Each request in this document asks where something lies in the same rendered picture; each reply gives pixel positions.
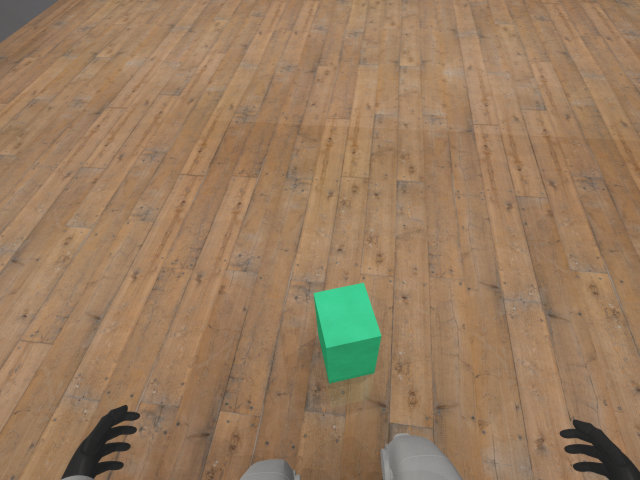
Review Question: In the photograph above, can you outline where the carton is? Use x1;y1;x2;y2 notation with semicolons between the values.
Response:
314;283;381;384

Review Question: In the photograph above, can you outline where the robot thigh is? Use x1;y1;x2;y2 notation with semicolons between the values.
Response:
240;459;301;480
381;435;463;480

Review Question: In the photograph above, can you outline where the robot right hand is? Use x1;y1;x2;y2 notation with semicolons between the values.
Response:
560;420;640;480

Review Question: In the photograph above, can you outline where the robot left hand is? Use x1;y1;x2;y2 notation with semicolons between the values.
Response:
61;405;140;479

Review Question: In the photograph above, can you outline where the left robot thigh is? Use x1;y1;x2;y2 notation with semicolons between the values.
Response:
240;459;301;480

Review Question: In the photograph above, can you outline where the right robot thigh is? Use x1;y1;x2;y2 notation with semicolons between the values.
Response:
381;435;463;480

